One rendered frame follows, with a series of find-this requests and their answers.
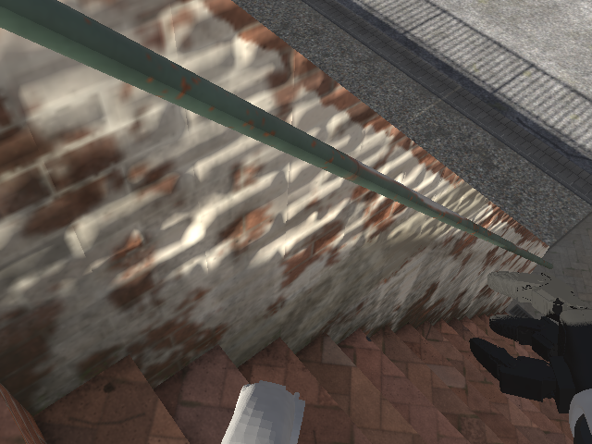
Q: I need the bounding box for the right robot hand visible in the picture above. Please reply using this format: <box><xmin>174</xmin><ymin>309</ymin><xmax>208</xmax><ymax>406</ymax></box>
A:
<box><xmin>469</xmin><ymin>271</ymin><xmax>592</xmax><ymax>413</ymax></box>

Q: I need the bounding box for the robot left shin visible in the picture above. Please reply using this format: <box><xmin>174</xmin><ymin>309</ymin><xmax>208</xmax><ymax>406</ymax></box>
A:
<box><xmin>234</xmin><ymin>384</ymin><xmax>251</xmax><ymax>412</ymax></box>

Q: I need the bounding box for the left robot thigh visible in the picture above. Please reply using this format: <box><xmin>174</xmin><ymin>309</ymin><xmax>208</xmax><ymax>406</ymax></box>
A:
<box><xmin>221</xmin><ymin>380</ymin><xmax>305</xmax><ymax>444</ymax></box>

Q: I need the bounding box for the right robot forearm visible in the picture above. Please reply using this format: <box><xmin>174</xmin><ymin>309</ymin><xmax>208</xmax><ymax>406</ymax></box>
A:
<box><xmin>569</xmin><ymin>388</ymin><xmax>592</xmax><ymax>444</ymax></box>

